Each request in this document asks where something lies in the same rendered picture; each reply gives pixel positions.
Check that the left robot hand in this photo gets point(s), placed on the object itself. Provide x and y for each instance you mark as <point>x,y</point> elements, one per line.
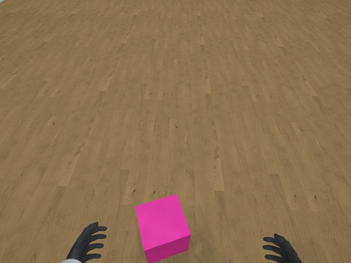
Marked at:
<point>81,247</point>

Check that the right robot hand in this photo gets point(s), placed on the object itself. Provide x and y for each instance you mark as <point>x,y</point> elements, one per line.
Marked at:
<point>288,254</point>

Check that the carton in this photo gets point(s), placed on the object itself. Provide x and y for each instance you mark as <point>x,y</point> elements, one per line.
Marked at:
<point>163,228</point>

